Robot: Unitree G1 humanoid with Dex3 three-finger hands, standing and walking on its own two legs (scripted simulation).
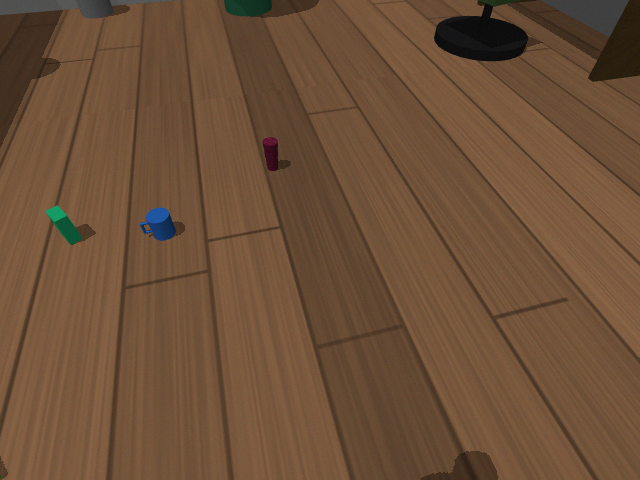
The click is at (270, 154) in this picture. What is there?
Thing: tapered cup
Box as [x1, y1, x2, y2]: [263, 137, 277, 170]
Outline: 269,137 263,140 263,147 268,169 275,170 277,168 277,141 275,138
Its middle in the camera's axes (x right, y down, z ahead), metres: -0.23 -0.42 +1.94
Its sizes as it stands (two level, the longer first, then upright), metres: 0.071 0.071 0.158
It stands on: the floor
